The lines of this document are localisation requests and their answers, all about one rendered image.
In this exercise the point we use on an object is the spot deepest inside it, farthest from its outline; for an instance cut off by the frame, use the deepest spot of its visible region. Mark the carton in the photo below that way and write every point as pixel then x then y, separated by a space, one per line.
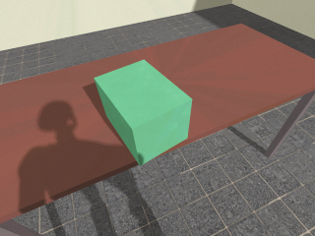
pixel 149 112

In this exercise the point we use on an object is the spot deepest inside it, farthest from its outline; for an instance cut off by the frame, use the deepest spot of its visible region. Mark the table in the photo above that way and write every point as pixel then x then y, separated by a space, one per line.
pixel 55 137

